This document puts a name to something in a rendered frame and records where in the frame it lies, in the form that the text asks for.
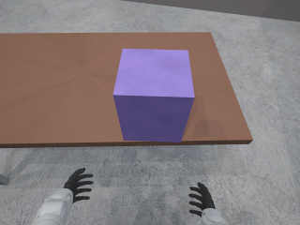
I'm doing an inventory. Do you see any right robot hand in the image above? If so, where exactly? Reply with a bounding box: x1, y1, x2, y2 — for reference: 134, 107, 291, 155
188, 182, 216, 217

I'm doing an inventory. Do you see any table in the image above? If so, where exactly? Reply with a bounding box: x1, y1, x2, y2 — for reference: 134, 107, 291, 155
0, 32, 253, 186

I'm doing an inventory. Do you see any robot left forearm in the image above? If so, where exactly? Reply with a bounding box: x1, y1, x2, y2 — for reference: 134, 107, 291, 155
31, 188, 73, 225

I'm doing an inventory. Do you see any robot right forearm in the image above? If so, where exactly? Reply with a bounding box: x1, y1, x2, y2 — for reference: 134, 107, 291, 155
201, 208, 228, 225

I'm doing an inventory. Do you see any carton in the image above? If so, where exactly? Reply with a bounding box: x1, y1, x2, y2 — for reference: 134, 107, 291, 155
112, 48, 195, 143

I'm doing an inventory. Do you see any left robot hand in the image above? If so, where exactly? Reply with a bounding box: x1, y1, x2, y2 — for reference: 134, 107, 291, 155
63, 168, 94, 203

